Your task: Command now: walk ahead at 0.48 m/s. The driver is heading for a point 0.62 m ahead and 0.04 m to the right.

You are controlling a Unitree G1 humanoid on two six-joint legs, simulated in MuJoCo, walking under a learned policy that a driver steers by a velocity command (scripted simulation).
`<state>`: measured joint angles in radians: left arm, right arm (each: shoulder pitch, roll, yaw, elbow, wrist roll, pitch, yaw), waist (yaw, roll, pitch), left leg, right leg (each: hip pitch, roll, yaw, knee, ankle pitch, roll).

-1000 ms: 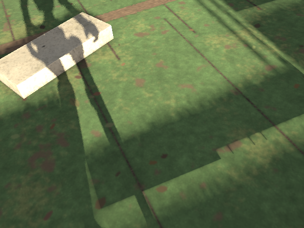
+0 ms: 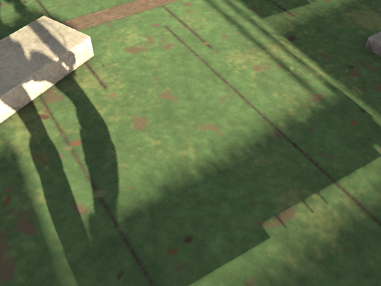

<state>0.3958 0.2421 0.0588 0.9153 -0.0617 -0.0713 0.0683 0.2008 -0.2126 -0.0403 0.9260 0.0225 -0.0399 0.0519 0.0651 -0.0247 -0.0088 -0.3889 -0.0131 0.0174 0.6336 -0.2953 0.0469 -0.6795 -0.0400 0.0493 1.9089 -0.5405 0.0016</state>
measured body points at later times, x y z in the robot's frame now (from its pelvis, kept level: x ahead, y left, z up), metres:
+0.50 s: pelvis +0.20 +0.00 +0.00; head +0.23 +0.00 +0.45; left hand +0.35 +0.23 -0.12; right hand +0.26 -0.26 -0.14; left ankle +0.17 +0.15 -0.69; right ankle +0.30 -0.10 -0.73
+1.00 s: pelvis +0.27 +0.04 +0.01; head +0.29 +0.05 +0.46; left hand +0.34 +0.30 -0.14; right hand +0.33 -0.20 -0.14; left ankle +0.24 +0.15 -0.73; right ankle +0.30 -0.10 -0.73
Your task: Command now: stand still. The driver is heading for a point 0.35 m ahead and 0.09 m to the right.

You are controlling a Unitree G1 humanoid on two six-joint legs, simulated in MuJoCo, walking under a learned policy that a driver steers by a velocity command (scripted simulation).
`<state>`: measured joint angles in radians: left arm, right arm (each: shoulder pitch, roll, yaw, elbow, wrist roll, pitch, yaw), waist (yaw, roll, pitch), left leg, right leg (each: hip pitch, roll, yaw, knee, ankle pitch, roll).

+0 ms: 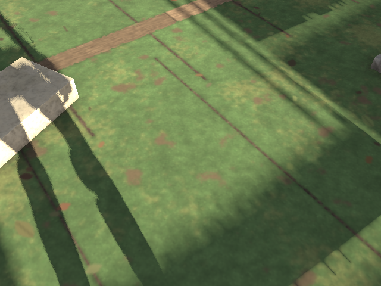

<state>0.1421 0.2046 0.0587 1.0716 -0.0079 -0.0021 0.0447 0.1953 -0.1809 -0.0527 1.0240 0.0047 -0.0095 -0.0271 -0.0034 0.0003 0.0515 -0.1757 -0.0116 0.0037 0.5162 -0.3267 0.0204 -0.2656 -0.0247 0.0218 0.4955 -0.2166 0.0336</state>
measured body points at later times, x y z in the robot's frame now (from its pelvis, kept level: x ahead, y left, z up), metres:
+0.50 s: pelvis +0.07 -0.04 -0.01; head +0.09 -0.05 +0.44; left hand +0.15 +0.23 -0.14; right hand +0.07 -0.30 -0.16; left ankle -0.03 +0.10 -0.71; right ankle +0.08 -0.13 -0.74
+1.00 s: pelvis +0.25 -0.01 -0.01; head +0.29 +0.00 +0.44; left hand +0.26 +0.24 -0.17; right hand +0.42 -0.25 -0.13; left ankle +0.37 +0.07 -0.74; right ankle +0.12 -0.14 -0.67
